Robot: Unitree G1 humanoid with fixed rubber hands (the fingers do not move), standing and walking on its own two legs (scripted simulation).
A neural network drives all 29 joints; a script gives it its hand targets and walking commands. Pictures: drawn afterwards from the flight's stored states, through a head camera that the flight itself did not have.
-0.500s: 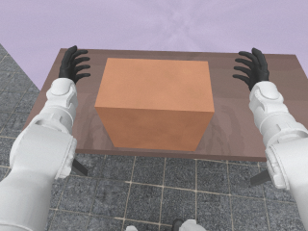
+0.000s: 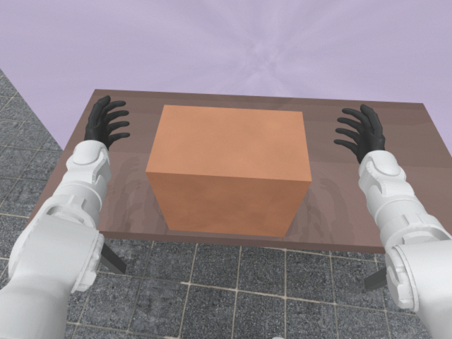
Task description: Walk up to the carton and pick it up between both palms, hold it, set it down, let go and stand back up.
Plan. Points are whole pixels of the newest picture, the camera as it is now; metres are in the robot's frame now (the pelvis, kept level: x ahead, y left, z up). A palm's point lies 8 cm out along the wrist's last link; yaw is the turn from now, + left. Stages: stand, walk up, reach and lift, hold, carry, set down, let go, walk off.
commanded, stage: set down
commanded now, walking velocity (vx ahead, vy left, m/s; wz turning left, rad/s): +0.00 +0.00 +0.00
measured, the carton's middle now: (229, 176) +0.46 +0.00 -0.05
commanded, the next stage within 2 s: none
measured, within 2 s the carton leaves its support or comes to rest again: neither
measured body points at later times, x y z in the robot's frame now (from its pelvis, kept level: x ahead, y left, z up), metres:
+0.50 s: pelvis -0.01 +0.01 +0.00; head +0.06 +0.01 +0.45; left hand +0.43 +0.25 +0.07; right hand +0.41 -0.24 +0.05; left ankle -0.01 +0.11 -0.71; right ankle +0.04 -0.10 -0.71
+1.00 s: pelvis -0.01 +0.00 +0.00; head +0.03 +0.01 +0.45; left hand +0.37 +0.25 +0.02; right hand +0.34 -0.23 +0.01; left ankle -0.01 +0.11 -0.71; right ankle +0.04 -0.10 -0.71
